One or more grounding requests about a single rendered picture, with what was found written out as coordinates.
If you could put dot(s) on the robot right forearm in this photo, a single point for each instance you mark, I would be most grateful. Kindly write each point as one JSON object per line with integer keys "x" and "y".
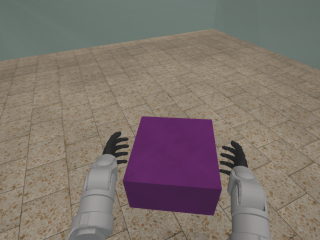
{"x": 249, "y": 210}

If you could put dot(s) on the carton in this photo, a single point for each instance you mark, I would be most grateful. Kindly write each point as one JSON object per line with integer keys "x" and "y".
{"x": 173, "y": 166}

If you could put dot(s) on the robot left hand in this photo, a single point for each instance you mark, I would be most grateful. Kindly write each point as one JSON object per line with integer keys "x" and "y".
{"x": 111, "y": 147}

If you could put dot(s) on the robot left forearm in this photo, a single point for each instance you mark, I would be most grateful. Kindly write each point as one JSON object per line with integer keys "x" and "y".
{"x": 94, "y": 219}

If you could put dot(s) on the robot right hand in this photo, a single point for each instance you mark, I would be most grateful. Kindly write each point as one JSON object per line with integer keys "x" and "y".
{"x": 239, "y": 158}

